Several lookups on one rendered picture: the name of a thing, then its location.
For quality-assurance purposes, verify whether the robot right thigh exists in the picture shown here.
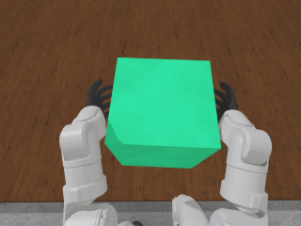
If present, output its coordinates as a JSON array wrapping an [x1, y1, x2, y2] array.
[[172, 195, 210, 226]]

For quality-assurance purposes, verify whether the robot right hand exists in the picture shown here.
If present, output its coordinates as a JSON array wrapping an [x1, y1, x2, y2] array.
[[214, 82, 239, 124]]

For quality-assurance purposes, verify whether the robot right upper arm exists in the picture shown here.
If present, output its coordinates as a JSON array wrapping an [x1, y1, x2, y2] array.
[[209, 208, 264, 226]]

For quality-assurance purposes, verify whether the right robot shin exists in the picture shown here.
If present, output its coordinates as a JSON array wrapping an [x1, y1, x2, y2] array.
[[173, 194, 186, 226]]

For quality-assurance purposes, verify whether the robot left hand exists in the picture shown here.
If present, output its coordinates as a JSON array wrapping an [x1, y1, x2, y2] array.
[[86, 78, 114, 119]]

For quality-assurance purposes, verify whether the robot left upper arm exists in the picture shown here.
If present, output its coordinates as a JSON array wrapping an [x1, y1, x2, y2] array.
[[64, 202, 118, 226]]

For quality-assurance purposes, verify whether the carton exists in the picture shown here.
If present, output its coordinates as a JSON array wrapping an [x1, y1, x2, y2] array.
[[104, 57, 221, 169]]

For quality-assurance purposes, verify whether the left robot forearm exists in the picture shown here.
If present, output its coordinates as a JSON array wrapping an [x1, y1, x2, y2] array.
[[59, 105, 107, 226]]

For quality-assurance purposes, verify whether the right robot forearm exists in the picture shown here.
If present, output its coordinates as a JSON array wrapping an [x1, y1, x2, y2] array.
[[218, 109, 272, 226]]

